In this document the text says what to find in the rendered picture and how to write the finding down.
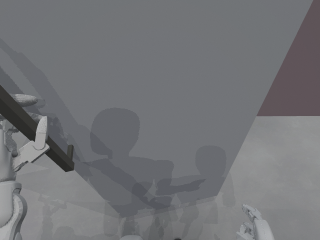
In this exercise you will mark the robot right hand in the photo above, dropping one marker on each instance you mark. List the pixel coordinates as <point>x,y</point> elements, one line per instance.
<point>260,230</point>

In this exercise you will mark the robot left hand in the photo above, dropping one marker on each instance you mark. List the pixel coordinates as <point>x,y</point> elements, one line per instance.
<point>31,151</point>

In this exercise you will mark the robot left forearm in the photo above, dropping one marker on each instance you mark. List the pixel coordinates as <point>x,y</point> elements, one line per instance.
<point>13,209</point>

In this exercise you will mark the handle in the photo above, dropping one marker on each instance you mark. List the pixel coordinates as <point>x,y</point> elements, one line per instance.
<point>19,118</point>

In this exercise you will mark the fridge door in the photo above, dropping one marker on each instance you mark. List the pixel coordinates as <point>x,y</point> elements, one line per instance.
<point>156,96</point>

